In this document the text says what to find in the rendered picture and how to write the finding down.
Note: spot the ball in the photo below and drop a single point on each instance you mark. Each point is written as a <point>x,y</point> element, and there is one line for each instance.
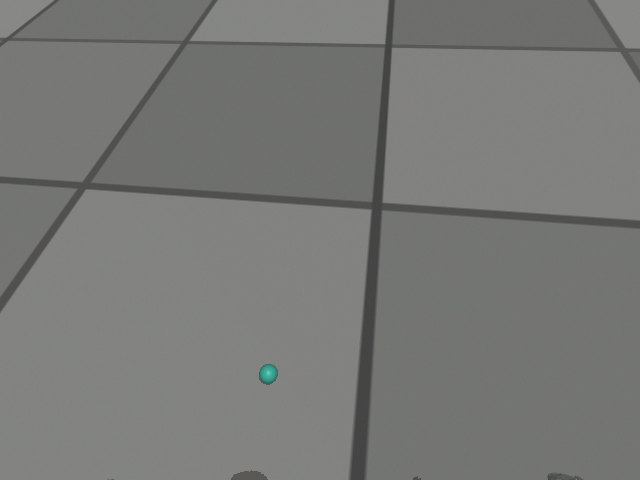
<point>268,373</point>

